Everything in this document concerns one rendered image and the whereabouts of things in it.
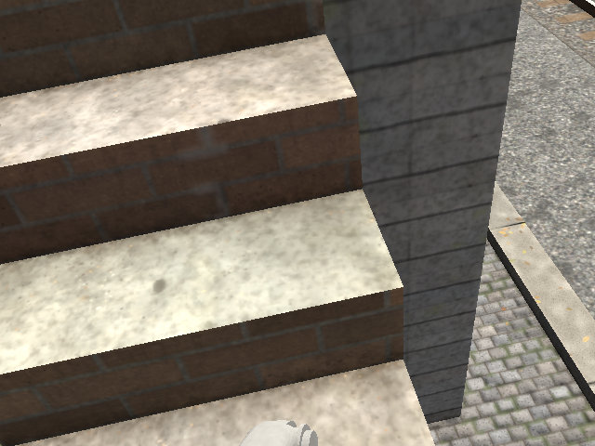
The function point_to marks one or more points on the robot left thigh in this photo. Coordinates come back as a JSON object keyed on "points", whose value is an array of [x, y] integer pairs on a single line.
{"points": [[280, 433]]}

